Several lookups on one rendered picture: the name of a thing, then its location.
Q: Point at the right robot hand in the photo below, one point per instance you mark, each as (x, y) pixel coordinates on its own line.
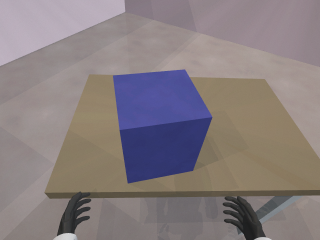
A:
(248, 222)

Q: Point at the carton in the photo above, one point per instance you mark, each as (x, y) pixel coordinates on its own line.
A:
(163, 122)

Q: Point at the table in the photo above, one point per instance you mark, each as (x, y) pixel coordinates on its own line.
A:
(252, 148)

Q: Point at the left robot hand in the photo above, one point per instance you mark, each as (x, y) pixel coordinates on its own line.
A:
(69, 220)

